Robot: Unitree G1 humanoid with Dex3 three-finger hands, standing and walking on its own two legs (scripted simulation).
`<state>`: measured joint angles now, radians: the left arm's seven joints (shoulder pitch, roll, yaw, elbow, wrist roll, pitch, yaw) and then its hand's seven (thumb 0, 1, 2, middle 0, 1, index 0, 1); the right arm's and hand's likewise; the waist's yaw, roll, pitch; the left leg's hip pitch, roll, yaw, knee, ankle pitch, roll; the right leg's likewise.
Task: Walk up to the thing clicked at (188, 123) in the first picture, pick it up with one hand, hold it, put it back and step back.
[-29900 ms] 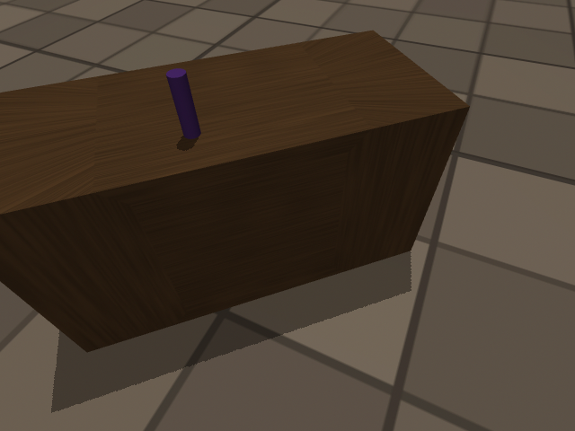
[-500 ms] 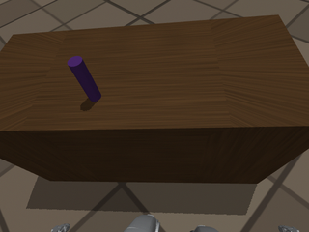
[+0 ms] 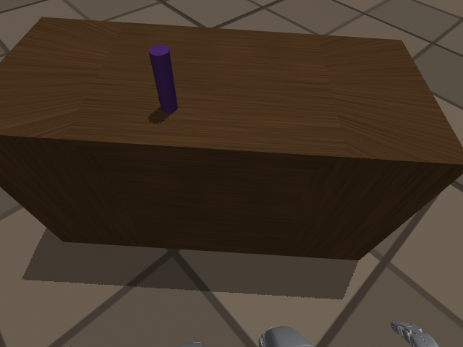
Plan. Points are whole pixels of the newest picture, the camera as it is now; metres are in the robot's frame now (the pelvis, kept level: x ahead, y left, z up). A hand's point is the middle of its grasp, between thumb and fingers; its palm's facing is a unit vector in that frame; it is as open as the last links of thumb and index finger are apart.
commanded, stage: step back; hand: left
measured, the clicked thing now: (164, 81) +0.70 +0.20 +0.02
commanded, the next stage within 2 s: none
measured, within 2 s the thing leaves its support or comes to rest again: neither
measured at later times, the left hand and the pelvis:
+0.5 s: hand out of the picture -0.02 +0.26 -0.13, palm faces -0.04 -0.90 -0.44, open 7.4 cm; pelvis -0.16 -0.01 -0.01, yaw -1 degrees
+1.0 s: hand out of the picture -0.23 +0.26 -0.16, palm faces -0.09 -0.92 -0.39, open 7.4 cm; pelvis -0.32 +0.00 -0.01, yaw -4 degrees
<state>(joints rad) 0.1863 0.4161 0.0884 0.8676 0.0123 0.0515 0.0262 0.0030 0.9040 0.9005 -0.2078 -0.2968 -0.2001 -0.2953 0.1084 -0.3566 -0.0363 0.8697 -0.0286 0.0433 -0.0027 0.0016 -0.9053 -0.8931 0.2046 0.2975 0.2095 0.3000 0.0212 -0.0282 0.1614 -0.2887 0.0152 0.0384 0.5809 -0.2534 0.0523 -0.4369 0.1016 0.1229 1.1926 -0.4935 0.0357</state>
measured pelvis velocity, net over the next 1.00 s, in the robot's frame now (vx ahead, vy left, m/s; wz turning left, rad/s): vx -0.32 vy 0.00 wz -0.08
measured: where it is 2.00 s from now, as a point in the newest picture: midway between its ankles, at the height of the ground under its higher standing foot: outside the picture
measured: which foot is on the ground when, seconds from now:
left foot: down 0.00-0.22, up 0.24-0.56, down 0.58-0.96, up 0.98-1.00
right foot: up 0.00-0.18, down 0.20-0.60, up 0.62-0.92, down 0.94-1.00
